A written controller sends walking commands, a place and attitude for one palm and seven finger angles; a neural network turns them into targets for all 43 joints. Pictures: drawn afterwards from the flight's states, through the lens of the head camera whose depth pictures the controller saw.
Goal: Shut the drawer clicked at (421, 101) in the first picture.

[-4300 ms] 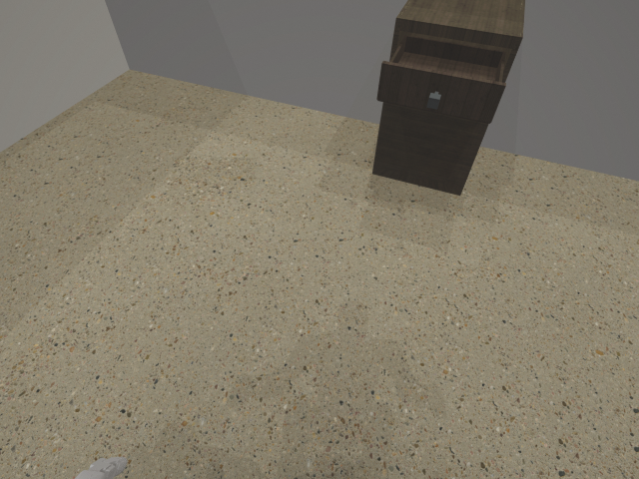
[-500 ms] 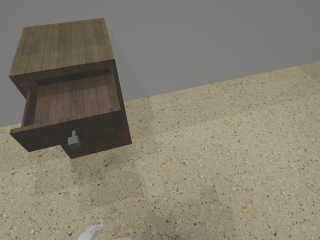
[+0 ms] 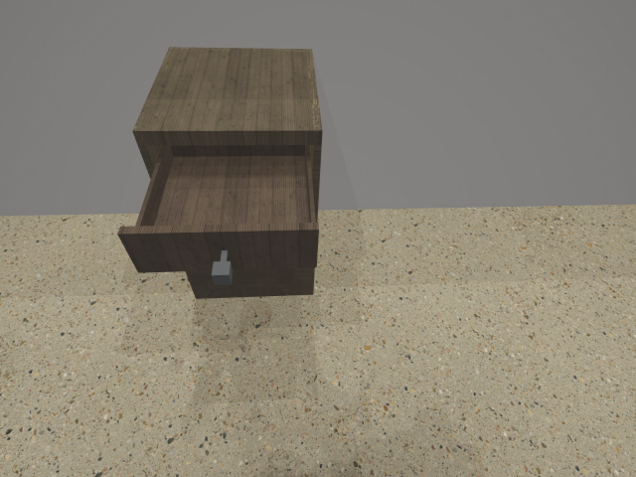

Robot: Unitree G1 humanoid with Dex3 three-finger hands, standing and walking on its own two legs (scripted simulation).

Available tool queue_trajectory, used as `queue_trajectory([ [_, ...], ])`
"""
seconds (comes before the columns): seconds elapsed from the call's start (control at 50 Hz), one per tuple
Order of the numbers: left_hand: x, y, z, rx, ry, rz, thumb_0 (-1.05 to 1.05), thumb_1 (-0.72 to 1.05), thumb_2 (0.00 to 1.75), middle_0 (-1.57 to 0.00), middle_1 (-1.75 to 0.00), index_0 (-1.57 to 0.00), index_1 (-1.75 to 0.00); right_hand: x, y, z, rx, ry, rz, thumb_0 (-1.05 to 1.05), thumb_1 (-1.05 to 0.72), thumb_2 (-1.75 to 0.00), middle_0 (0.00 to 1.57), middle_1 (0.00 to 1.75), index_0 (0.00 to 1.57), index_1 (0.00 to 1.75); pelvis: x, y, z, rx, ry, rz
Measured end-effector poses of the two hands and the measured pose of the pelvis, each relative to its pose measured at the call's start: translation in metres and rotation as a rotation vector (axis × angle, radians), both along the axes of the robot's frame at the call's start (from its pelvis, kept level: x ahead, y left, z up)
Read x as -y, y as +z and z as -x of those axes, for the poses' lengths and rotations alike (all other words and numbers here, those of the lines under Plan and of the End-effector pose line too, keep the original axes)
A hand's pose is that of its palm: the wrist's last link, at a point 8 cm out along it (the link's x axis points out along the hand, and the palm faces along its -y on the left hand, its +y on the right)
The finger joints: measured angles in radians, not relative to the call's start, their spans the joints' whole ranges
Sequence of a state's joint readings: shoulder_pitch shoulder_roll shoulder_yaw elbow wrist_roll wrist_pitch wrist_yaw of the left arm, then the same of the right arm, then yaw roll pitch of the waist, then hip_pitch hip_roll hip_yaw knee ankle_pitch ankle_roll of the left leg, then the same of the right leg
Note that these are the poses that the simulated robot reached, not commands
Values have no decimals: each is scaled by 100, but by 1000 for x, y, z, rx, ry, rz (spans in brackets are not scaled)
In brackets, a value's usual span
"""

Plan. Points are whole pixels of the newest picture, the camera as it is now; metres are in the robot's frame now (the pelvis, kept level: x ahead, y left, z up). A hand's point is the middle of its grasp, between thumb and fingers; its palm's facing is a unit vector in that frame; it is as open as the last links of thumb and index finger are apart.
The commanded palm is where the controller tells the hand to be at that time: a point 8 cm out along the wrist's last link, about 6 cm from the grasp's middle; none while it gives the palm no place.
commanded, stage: turn to face it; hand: left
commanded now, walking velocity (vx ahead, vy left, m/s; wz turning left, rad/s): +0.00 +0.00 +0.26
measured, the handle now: (223, 266) +0.52 +0.22 -0.16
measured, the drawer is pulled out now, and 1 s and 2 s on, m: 0.28 0.28 0.28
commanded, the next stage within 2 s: take the last steps up to it in 0.02 s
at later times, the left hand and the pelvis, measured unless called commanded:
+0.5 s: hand out of the picture -0.07 +0.11 -0.16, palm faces +0.23 -0.96 -0.16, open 7.3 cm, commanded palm none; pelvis +0.00 -0.04 +0.01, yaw +8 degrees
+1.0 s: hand (183, 452) +0.18 +0.21 -0.17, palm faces +0.09 -0.98 -0.19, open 7.4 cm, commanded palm none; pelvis +0.11 +0.01 +0.00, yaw +5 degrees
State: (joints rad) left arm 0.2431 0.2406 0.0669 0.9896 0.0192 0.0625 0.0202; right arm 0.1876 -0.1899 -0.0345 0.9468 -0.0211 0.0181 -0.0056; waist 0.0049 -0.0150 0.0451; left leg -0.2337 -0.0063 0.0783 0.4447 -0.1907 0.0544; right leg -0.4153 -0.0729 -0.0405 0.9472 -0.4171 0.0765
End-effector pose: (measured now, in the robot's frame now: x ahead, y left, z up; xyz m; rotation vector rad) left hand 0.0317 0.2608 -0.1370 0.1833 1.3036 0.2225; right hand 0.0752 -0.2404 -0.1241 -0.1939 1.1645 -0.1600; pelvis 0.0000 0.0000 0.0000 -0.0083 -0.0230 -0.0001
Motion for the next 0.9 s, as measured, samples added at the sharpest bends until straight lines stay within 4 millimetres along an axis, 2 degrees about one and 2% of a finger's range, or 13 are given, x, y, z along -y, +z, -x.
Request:
queue_trajectory([
  [0.08,18,4,11,0,14,-14,1,91,90,-20,-30,-20,-29,5,-15,9,-35,9,-45,0,-90,-90,21,30,20,30,13,-3,5,3,23,-15],
  [0.18,49,6,26,35,34,-28,1,91,90,-20,-30,-20,-29,21,-36,22,-83,19,-95,0,-90,-90,21,30,20,30,34,-10,13,11,61,-27],
  [0.3,83,14,55,35,92,23,1,91,90,-20,-30,-20,-29,35,-25,31,-136,59,-97,0,-91,-90,20,30,20,30,46,4,13,5,101,-40],
  [0.4,98,11,84,-17,141,68,1,91,90,-20,-30,-21,-29,40,-17,31,-159,80,-73,0,-91,-90,20,30,19,30,47,8,8,-6,125,-38],
  [0.5,102,5,119,-109,204,118,1,91,90,-20,-30,-21,-29,29,-12,14,-163,118,-46,0,-91,-90,20,30,19,30,35,8,1,-17,135,-24],
  [0.58,94,-2,143,-200,248,155,1,91,90,-20,-30,-21,-29,5,-6,-13,-118,151,-30,0,-91,-90,20,30,19,30,19,5,-8,-20,136,-8],
  [0.64,80,-14,151,-263,256,182,1,91,90,-20,-30,-21,-29,-17,-10,-30,-59,155,-15,0,-91,-90,20,30,19,30,2,-5,-17,-15,131,16],
  [0.68,69,-18,144,-293,229,187,1,91,90,-20,-30,-20,-29,-26,-7,-33,-31,123,-8,0,-92,-90,20,30,19,30,-6,-6,-23,-8,118,4],
  [0.74,48,-17,109,-265,182,175,1,91,90,-20,-30,-20,-29,-29,-2,-26,-39,78,7,-1,-94,-90,20,30,20,30,-14,-1,-36,-3,109,1],
  [0.82,20,-14,38,-135,136,136,1,91,90,-20,-30,-20,-29,-36,-3,-3,-138,44,1,-1,-94,-90,20,30,20,30,-21,4,-56,-1,106,-5],
  [0.9,4,-9,-40,-8,90,96,1,91,90,-20,-30,-20,-29,-43,-7,21,-254,1,-29,-1,-92,-90,20,30,20,30,-21,4,-79,2,100,-14],
])
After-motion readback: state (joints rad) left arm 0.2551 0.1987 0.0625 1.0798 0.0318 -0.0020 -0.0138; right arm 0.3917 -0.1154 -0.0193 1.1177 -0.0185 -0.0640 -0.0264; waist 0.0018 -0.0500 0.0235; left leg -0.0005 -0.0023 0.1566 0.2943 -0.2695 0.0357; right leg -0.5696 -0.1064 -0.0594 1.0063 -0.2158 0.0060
